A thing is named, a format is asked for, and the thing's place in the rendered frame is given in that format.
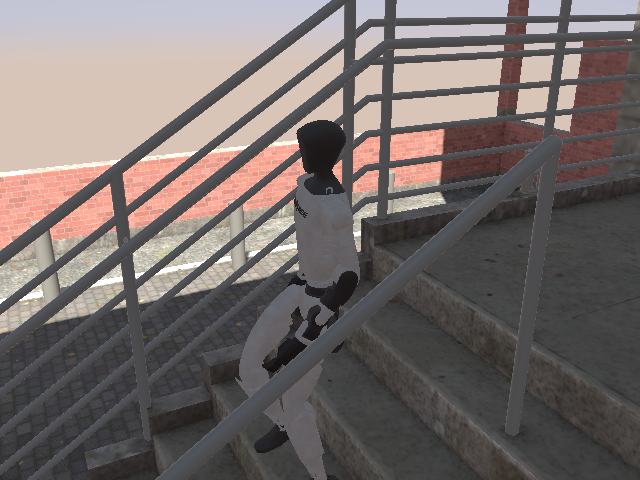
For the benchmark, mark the robot torso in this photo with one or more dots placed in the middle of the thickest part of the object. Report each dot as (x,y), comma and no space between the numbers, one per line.
(316,256)

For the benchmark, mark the left robot shin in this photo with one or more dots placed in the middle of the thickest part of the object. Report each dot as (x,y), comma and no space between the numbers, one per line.
(306,441)

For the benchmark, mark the left robot forearm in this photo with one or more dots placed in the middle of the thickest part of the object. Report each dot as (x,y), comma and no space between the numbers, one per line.
(319,315)

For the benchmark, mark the left robot hand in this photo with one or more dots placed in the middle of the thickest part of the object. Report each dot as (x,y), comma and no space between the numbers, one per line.
(287,351)

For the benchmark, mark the robot left upper arm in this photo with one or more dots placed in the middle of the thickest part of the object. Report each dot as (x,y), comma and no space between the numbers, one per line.
(336,215)

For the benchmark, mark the right robot hand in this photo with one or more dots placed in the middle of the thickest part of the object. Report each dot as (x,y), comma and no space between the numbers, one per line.
(296,280)

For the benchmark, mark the robot right upper arm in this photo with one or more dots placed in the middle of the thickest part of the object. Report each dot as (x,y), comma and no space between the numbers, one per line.
(300,178)

